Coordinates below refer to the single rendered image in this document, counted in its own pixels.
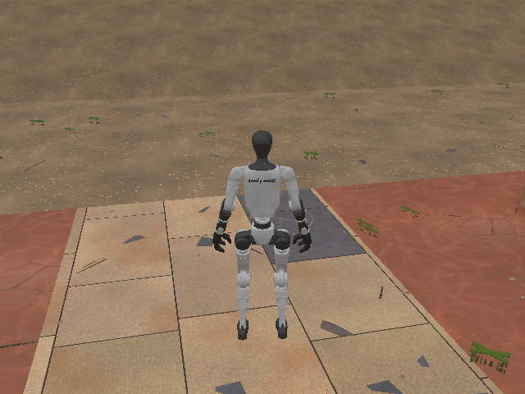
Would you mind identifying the robot head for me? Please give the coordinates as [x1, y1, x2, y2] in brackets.
[248, 131, 276, 171]

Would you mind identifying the robot left upper arm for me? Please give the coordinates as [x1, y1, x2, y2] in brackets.
[223, 166, 245, 211]

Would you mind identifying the left robot hand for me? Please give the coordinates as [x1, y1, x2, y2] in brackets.
[212, 232, 231, 253]

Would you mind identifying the right robot hand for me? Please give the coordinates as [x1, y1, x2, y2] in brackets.
[293, 232, 312, 253]

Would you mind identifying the right robot foot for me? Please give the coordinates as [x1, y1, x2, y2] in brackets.
[276, 318, 288, 339]

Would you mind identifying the robot right upper arm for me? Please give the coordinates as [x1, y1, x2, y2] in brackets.
[280, 166, 301, 211]

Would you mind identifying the robot left forearm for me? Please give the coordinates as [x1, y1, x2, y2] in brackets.
[215, 199, 231, 235]

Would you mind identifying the robot right forearm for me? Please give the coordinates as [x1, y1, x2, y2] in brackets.
[293, 198, 309, 235]

